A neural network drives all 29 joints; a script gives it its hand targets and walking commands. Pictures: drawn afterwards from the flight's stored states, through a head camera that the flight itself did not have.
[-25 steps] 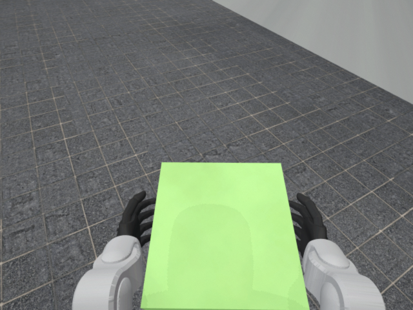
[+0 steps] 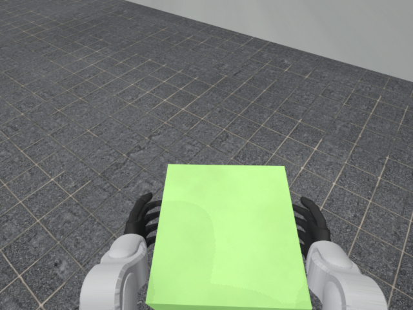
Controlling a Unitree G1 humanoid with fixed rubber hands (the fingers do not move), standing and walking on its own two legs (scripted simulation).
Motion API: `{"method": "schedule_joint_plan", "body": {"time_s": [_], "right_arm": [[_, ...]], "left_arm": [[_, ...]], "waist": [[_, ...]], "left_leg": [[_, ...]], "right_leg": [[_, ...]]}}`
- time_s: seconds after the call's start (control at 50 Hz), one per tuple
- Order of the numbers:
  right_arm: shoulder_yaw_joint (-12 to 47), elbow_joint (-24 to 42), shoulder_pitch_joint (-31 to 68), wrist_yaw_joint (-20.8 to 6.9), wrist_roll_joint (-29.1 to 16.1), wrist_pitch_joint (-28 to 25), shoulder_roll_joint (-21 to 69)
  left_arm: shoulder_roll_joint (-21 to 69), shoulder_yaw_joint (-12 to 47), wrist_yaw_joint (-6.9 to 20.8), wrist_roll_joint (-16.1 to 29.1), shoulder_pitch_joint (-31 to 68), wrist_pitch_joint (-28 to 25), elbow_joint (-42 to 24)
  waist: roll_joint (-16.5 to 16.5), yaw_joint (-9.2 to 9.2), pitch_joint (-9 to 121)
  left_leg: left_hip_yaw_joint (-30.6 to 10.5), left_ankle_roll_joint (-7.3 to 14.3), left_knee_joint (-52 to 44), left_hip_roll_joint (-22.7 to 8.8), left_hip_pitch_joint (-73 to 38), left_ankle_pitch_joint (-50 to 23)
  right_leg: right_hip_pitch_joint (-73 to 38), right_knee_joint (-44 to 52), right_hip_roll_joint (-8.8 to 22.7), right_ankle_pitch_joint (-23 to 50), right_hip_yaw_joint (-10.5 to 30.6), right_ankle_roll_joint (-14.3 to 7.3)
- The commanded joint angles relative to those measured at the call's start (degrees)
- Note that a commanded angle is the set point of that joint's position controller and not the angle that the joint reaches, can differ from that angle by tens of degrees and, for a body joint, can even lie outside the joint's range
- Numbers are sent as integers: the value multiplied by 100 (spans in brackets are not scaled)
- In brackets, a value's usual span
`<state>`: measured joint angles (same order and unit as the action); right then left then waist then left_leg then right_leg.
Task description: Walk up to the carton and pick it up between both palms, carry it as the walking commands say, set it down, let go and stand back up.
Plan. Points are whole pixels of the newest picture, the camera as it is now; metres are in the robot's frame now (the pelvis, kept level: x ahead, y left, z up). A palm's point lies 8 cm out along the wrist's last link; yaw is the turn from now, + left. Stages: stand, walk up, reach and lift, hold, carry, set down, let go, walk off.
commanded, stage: carry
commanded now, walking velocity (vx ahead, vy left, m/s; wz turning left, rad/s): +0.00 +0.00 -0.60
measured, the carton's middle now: (223, 250) +0.25 -0.01 +0.01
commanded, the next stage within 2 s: none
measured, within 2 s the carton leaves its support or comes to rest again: neither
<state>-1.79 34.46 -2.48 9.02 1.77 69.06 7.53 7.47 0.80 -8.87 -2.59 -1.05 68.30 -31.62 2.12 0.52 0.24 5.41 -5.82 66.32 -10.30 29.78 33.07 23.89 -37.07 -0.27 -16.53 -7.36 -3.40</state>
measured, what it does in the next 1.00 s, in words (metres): steps on the spot, turning right: left foot, then right foot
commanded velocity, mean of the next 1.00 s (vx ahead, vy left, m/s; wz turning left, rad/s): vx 0.00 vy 0.00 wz -0.60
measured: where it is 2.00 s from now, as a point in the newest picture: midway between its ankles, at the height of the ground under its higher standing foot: outside the picture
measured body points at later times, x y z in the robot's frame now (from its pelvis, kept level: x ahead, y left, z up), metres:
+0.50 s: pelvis -0.04 +0.01 +0.02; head -0.03 +0.03 +0.47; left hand +0.24 +0.08 +0.10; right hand +0.15 -0.20 +0.11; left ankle +0.00 +0.11 -0.72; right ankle -0.08 -0.11 -0.65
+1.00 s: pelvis -0.10 -0.02 +0.01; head -0.09 -0.03 +0.46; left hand +0.19 -0.05 +0.10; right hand +0.02 -0.29 +0.10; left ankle -0.03 +0.09 -0.68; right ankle -0.12 -0.11 -0.72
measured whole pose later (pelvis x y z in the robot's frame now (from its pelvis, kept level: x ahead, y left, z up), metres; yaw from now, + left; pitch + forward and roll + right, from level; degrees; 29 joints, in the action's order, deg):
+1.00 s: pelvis -0.10 -0.02 +0.01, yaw -36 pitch +4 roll +1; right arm -0.3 34.3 -1.4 9.2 2.0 68.8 7.5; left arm 7.5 -0.4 -8.2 -3.0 -1.7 68.5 -33.9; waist 0.0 -0.2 4.0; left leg 3.7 -3.5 54.6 -4.1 29.6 28.3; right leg 23.8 -33.0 -2.7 -13.5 -1.0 -3.9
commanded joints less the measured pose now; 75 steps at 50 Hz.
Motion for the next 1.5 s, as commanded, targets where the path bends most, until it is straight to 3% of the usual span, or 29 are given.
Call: {"method": "schedule_joint_plan", "body": {"time_s": [0.0, 0.16, 0.26, 0.28, 0.3, 0.32, 0.34, 0.36, 0.42, 0.52, 0.6, 0.64, 0.66, 0.68, 0.7, 0.74, 0.78, 0.98, 1.08, 1.1, 1.12, 1.14, 1.16, 1.2, 1.26, 1.4, 1.44, 1.46, 1.48], "right_arm": [[3842, 790, 2227, -866, -1771, -246, 4914], [3628, 403, 1874, -768, -1542, -155, 4627], [3453, 265, 1782, -758, -1497, -80, 4542], [3376, 173, 1731, -750, -1467, -65, 4468], [3247, 126, 1558, -750, -1398, -73, 4343], [3251, 265, 1745, -764, -1505, -79, 4386], [3257, 292, 1816, -759, -1470, -60, 4402], [3266, 377, 2006, -774, -1412, -69, 4418], [3222, 359, 2028, -789, -1406, -88, 4463], [3235, 479, 1777, -715, -1423, 15, 4212], [3329, 550, 1726, -713, -1457, 52, 4185], [3387, 528, 1700, -726, -1477, 47, 4185], [3450, 565, 1837, -729, -1501, 49, 4183], [3725, 848, 2175, -760, -1618, 50, 4219], [3702, 663, 2124, -782, -1616, 53, 4379], [3870, 624, 2293, -830, -1720, -19, 4649], [3903, 674, 2304, -867, -1783, -93, 4862], [3610, 358, 1917, -757, -1528, -68, 4634], [3462, 256, 1779, -759, -1487, -63, 4602], [3405, 166, 1716, -762, -1471, -60, 4571], [3327, 124, 1658, -753, -1423, -60, 4427], [3188, 72, 1662, -757, -1438, -98, 4466], [3255, 209, 1789, -759, -1489, -89, 4471], [3277, 350, 2128, -792, -1431, -114, 4499], [3230, 326, 2041, -799, -1443, -108, 4473], [3316, 432, 1769, -741, -1490, 3, 4231], [3378, 469, 1785, -751, -1513, -1, 4264], [3409, 471, 1746, -756, -1520, -9, 4276], [3442, 481, 1803, -760, -1540, -12, 4249]], "left_arm": [[4929, 3230, 808, 1503, 1820, -177, -721], [4474, 3262, 856, 1460, 1679, -52, -632], [4404, 3356, 797, 1521, 1859, 54, -693], [4385, 3364, 775, 1508, 1906, 88, -662], [4428, 3435, 765, 1509, 1934, 129, -749], [4454, 3464, 763, 1552, 2297, 114, -885], [4496, 3418, 783, 1562, 2259, 136, -726], [4564, 3412, 820, 1571, 2265, 135, -609], [4594, 3490, 820, 1617, 2363, 112, -699], [4461, 3408, 682, 1470, 1978, 192, -601], [4425, 3274, 666, 1455, 1759, 235, -568], [4430, 3196, 689, 1476, 1624, 225, -474], [4413, 3108, 693, 1456, 1469, 197, -417], [4343, 2959, 703, 1381, 1503, 86, -449], [4454, 3121, 730, 1505, 1666, 113, -586], [4603, 3100, 788, 1469, 1786, 30, -555], [4789, 3094, 834, 1486, 1831, -40, -630], [4441, 3229, 885, 1533, 1774, 37, -698], [4436, 3386, 841, 1604, 1928, 88, -781], [4425, 3415, 819, 1594, 1945, 107, -746], [4456, 3437, 807, 1573, 1902, 136, -731], [4487, 3571, 821, 1623, 2331, 149, -978], [4510, 3507, 824, 1611, 2366, 153, -860], [4611, 3488, 868, 1638, 2400, 141, -698], [4590, 3547, 826, 1629, 2394, 132, -736], [4416, 3318, 664, 1460, 1878, 237, -563], [4456, 3264, 670, 1475, 1766, 241, -532], [4462, 3225, 678, 1496, 1675, 232, -474], [4465, 3166, 689, 1499, 1578, 214, -428]], "waist": [[-984, -99, 1786], [-1048, -146, 1562], [-966, -65, 1613], [-374, -19, 1578], [1446, 26, 1370], [1235, -30, 1095], [443, -51, 905], [66, -55, 732], [566, -108, 749], [1018, 10, 1201], [1156, -8, 1515], [514, -77, 1662], [-304, -157, 1679], [-2260, -129, 1462], [-1380, -70, 1514], [-892, -49, 1525], [-939, -62, 1641], [-1017, -123, 1586], [-1025, -52, 1731], [-722, -23, 1702], [530, 30, 1580], [1853, 20, 1290], [784, -40, 1047], [62, -53, 726], [743, -73, 808], [1215, 71, 1393], [1114, -5, 1565], [831, -32, 1671], [318, -93, 1631]], "left_leg": [[-265, 52, 144, 196, 463, -491], [-133, 283, -1517, 730, -172, -643], [196, 410, -3892, 738, -1911, -1319], [-442, 617, -4547, 61, -2646, -1508], [-2190, 1223, -4981, -1786, -2805, -2316], [-2212, 1730, -4948, -2267, -2071, -2839], [-1819, 1686, -4980, -1962, -1567, -2706], [-1194, 1538, -5080, -1624, -1205, -2248], [45, 1061, -4832, -816, -1418, -2426], [274, 1141, -4185, -1137, -2297, -4163], [443, 816, -3638, -1302, -2665, -4609], [650, 338, -2723, -996, -2015, -4286], [564, 103, -1802, -753, -701, -2204], [651, -172, -952, 86, 881, 723], [-64, -195, -175, -95, 979, 726], [-262, 3, 74, 62, 908, -63], [-316, 64, 196, 101, 746, -598], [-228, 316, -1494, 691, 91, -496], [122, 427, -3778, 794, -1569, -1282], [-201, 536, -4363, 366, -2321, -1545], [-1462, 919, -5037, -927, -2918, -1625], [-2540, 1705, -5139, -2316, -2305, -2532], [-2073, 1714, -5051, -2072, -1851, -2880], [-838, 1383, -5107, -1344, -1215, -2229], [63, 1042, -4798, -776, -1537, -2621], [213, 994, -3981, -1296, -2628, -4630], [449, 721, -3548, -1291, -2659, -4760], [600, 474, -3107, -1132, -2327, -4693], [574, 244, -2471, -963, -1568, -3756]], "right_leg": [[-1633, 973, 1384, 3322, 1649, -633], [-862, 1419, 1419, 2170, 2430, -731], [-10, 1086, 970, 1505, 2165, -317], [720, 425, 718, 840, 1831, -74], [1861, -1129, -30, -686, 839, 421], [1731, -2622, 198, -1480, 578, 558], [1377, -3289, 347, -1246, 760, 574], [1212, -3706, 421, -868, 728, 585], [1067, -2956, 397, -380, 343, 608], [667, -1274, 201, -948, -236, 650], [39, 468, 0, -339, -485, 562], [-1254, 1818, 262, 724, -17, 481], [-2182, 1721, 1087, 2510, 1084, 235], [-2560, 1285, 2226, 5145, 2935, -604], [-2519, 1020, 1969, 5299, 2326, -663], [-2154, 1054, 1520, 4132, 1688, -591], [-2009, 1026, 1334, 3604, 1516, -547], [-1256, 1327, 1438, 2773, 2577, -769], [-454, 1064, 966, 1990, 2287, -383], [219, 675, 789, 1545, 2011, -143], [1276, -393, 289, 310, 1389, 240], [1874, -2019, -55, -1481, 618, 532], [1488, -2968, 306, -1340, 806, 614], [1152, -3530, 438, -633, 729, 658], [976, -2537, 333, -444, 274, 703], [398, -377, 60, -791, -282, 705], [-186, 866, -1, 24, -410, 616], [-915, 1516, 97, 530, -235, 572], [-1605, 1924, 495, 1063, 405, 483]]}}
